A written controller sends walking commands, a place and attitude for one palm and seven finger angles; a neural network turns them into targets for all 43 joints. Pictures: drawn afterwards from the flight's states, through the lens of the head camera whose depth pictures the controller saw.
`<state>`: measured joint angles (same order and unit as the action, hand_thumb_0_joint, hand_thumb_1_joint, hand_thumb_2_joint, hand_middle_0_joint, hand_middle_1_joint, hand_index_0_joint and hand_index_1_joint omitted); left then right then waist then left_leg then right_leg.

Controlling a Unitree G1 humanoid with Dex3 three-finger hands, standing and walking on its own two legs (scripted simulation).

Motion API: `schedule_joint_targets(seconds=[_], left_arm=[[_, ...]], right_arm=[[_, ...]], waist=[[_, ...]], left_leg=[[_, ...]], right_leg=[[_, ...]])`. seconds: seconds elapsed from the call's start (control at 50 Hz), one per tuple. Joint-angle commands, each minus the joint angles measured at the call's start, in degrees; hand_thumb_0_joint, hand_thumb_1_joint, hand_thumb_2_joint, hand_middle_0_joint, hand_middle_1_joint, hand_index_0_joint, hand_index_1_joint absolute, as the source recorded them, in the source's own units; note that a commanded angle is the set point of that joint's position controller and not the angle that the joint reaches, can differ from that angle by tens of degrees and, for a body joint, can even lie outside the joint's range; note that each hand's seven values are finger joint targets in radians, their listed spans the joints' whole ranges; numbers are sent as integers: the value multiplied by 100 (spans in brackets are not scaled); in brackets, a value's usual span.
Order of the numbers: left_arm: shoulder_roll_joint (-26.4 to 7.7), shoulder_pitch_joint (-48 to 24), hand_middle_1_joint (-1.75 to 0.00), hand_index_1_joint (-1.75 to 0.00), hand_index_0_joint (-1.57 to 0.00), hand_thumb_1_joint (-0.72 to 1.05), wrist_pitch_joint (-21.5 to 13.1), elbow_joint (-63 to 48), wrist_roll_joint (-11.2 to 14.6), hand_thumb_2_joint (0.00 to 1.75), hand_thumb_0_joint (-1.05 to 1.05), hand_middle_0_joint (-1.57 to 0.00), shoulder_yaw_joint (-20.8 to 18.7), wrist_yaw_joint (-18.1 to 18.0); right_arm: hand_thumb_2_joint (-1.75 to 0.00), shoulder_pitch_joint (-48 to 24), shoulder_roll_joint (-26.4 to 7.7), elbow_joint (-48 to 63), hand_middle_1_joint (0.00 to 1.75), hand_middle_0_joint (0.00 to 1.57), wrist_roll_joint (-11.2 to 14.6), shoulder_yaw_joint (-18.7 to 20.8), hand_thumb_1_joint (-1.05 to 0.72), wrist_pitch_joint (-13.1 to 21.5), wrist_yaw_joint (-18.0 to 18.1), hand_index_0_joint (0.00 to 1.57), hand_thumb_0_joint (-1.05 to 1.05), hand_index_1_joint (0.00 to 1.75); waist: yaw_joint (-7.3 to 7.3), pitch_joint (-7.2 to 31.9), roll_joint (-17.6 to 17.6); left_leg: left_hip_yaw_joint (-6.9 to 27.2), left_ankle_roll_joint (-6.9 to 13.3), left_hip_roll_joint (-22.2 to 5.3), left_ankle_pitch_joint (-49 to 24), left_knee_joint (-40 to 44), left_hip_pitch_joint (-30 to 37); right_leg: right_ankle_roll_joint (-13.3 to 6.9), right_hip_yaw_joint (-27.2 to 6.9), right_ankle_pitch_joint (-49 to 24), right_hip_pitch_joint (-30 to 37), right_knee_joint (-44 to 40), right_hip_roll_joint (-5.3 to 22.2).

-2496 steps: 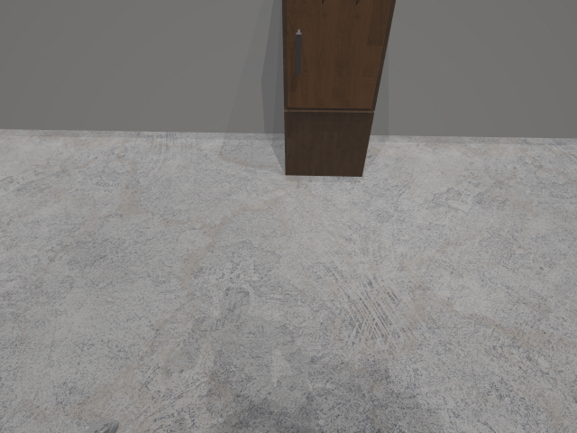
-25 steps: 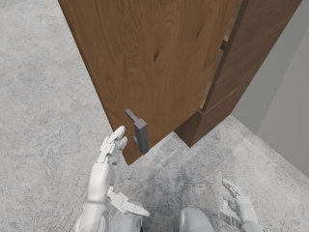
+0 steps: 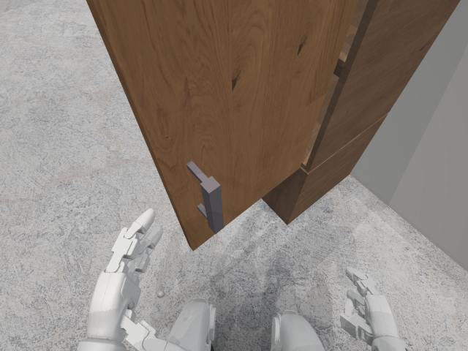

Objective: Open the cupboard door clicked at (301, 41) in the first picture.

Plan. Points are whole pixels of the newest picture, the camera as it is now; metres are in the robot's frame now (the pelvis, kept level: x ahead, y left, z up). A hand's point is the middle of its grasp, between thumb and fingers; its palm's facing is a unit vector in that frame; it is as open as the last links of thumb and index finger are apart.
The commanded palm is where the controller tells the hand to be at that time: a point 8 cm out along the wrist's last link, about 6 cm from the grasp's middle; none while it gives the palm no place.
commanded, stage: draw the hand back to the body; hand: left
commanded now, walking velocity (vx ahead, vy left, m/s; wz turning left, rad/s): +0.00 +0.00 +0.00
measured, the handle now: (206, 200) +0.35 +0.08 +0.05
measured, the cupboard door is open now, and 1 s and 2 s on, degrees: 91 91 91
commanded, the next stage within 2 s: step back with the hand held close in 1.62 s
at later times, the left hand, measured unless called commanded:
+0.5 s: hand (107, 285) +0.19 +0.16 +0.14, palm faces +0.01 -1.00 -0.07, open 16.3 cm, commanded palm +0.16 +0.22 +0.15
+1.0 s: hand out of the picture +0.21 +0.24 +0.23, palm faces +0.33 -0.85 -0.41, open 12.0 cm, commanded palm +0.17 +0.29 +0.26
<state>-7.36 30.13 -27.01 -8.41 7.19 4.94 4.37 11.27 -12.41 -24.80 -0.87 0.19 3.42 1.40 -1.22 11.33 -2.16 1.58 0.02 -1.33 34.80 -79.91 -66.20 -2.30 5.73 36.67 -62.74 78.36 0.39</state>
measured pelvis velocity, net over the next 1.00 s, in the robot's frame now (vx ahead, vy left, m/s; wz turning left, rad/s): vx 0.04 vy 0.02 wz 0.00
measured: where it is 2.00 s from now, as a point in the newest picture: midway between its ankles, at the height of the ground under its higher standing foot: outside the picture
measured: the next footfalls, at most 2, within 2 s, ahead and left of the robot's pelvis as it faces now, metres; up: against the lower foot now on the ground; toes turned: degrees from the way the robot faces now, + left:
none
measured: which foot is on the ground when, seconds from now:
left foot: down 0.00-1.00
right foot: down 0.00-1.00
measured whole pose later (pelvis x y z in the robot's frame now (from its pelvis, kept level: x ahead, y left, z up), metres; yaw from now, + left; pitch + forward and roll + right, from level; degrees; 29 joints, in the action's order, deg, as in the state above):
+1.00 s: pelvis +0.04 +0.02 +0.12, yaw +0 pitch +1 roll -1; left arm -18.8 33.8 -0.9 -23.8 2.2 -9.7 -7.9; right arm 14.4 -13.1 -30.4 0.9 -3.6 5.6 7.0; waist -3.3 4.3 -4.2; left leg -1.0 1.4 0.0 21.3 -38.5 -17.8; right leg -0.1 3.2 21.8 -14.9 36.2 0.4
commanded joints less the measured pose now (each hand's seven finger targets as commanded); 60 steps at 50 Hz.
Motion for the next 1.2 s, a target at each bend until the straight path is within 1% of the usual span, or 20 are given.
schedule_joint_targets(seconds=[0.0,0.02,0.06,0.08,0.14,0.22,0.26,0.36,0.42,0.52,0.54,0.58,0.6,0.66,0.76,0.88,0.96,1.0,1.06,1.18], left_arm=[[-154,50,-30,-30,-15,-50,-428,-1211,43,30,0,-15,7,77],[-175,73,-30,-30,-15,-50,-418,-1195,43,30,0,-15,-28,76],[-628,65,-30,-30,-15,-50,-381,-1775,58,30,0,-15,-412,15],[-629,194,-30,-30,-15,-50,-329,-2040,70,30,0,-15,-413,-2],[-629,430,-30,-30,-15,-50,9,-2158,162,30,0,-15,-498,-47],[-531,252,-30,-30,-15,-50,392,-1953,237,30,0,-15,-433,25],[-655,197,-30,-30,-15,-50,494,-1912,292,30,0,-15,-570,82],[-963,399,-30,-30,-15,-50,537,-2016,508,30,0,-15,-1061,229],[-991,386,-30,-30,-15,-50,544,-2180,613,30,0,-15,-1135,280],[-1111,599,-30,-30,-16,-32,631,-2296,792,37,0,-16,-1362,444],[-2207,886,-30,-30,-16,-29,1197,-2401,-129,39,0,-16,-1681,-263],[-1508,1061,-30,-30,-16,-22,1747,-2654,-328,42,0,-16,-1229,-754],[-1531,1058,-30,-30,-16,-18,1929,-2642,-394,43,0,-16,-1246,-884],[-1700,706,-30,-30,-16,-8,2179,-2714,-476,48,0,-16,-1370,-1122],[-1906,389,-30,-30,-17,9,2287,-2668,-527,55,0,-17,-1702,-1318],[-1887,197,-30,-30,-18,31,2244,-2717,-525,64,0,-18,-1936,-1325],[-2088,27,-30,-30,-18,44,2212,-2640,-475,70,0,-18,-2338,-1316],[-2089,-162,-30,-30,-19,51,2169,-2762,-454,74,0,-19,-2423,-1293],[-2220,-281,-30,-30,-19,62,2133,-2694,-423,78,0,-19,-2688,-1285],[-2402,-664,-30,-30,-20,83,2037,-2826,-369,87,0,-20,-3122,-1276]], right_arm=[[-90,-196,-582,919,30,20,18,262,-90,341,44,20,0,30],[-90,-210,-589,922,30,20,20,269,-90,350,46,20,0,30],[-90,-187,-608,1010,30,20,36,286,-90,310,82,20,0,30],[-90,-165,-576,1083,30,20,58,283,-90,288,86,20,0,30],[-90,-90,-544,1159,30,20,143,251,-90,182,122,20,0,30],[-90,-44,-596,1169,30,20,208,187,-90,151,224,20,0,30],[-90,-18,-624,1171,30,20,209,163,-90,174,278,20,0,30],[-90,5,-631,1159,30,20,239,145,-90,253,320,20,0,30],[-90,28,-620,1176,30,20,272,120,-90,312,325,20,0,30],[-90,57,-629,1103,30,20,324,126,-90,407,331,20,0,30],[-90,58,-647,1104,30,20,277,185,-90,233,519,20,0,30],[-90,53,-533,1122,30,20,243,62,-90,164,594,20,0,30],[-90,81,-537,1067,30,20,251,71,-90,124,622,20,0,30],[-90,-12,-597,982,30,20,212,11,-90,127,676,20,0,30],[-90,-125,-648,762,30,20,192,-50,-90,293,728,20,0,30],[-90,-274,-612,477,30,20,188,-122,-90,496,634,20,0,30],[-90,-403,-626,298,30,20,161,-113,-90,560,566,20,0,30],[-90,-441,-619,253,30,20,154,-117,-90,585,534,20,0,30],[-90,-544,-622,143,30,20,135,-91,-90,606,500,20,0,30],[-90,-611,-638,-28,30,20,101,-58,-90,637,420,20,0,30]], waist=[[178,1335,320],[174,1281,261],[1,1648,124],[-56,1765,-57],[1,1469,56],[225,780,385],[229,653,420],[106,609,184],[106,428,20],[86,391,-26],[-266,640,-167],[-82,204,-361],[-39,95,-233],[-1,-124,124],[-62,-323,221],[-127,-562,-161],[-206,-680,37],[-197,-760,-172],[-244,-715,-78],[-276,-709,-230]], left_leg=[[113,124,240,-1374,943,1007],[100,120,237,-1300,921,970],[105,130,230,-1447,1087,1213],[64,130,243,-1576,1193,1465],[58,134,246,-1484,1509,1658],[95,152,222,-1026,1789,1670],[102,157,220,-917,1925,1727],[54,133,232,-1152,2252,2129],[41,133,227,-1253,2468,2421],[43,134,216,-1680,2772,2874],[-114,147,95,-1855,3152,3203],[-134,179,121,-2062,3357,3480],[-142,190,82,-2187,3388,3624],[-105,210,63,-2232,3673,3908],[-95,222,54,-2281,4165,4479],[-51,178,24,-2855,4703,5077],[-65,150,13,-3043,4996,5275],[-87,135,7,-3185,5148,5430],[-118,128,-10,-3310,5302,5637],[-145,86,-44,-3830,5534,5932]], right_leg=[[34,-414,-1614,960,-1211,-125],[36,-437,-1520,905,-1236,-126],[3,-438,-1574,1206,-1273,-147],[7,-458,-1732,1333,-1359,-137],[50,-399,-1678,1613,-1697,-168],[121,-404,-1087,1642,-2225,-179],[117,-424,-846,1771,-2426,-175],[107,-443,-1060,2256,-2721,-161],[120,-402,-1220,2374,-2886,-169],[141,-311,-1841,2780,-3060,-181],[64,-677,-1973,3100,-3428,26],[96,-458,-2142,3205,-3563,33],[119,-413,-2282,3234,-3636,20],[141,-361,-2303,3534,-3980,5],[154,-347,-2348,3968,-4421,34],[143,-305,-2790,4491,-4728,50],[131,-292,-2998,4897,-5024,29],[137,-295,-3105,5022,-5115,30],[129,-308,-3246,5255,-5293,10],[129,-327,-3613,5572,-5469,17]])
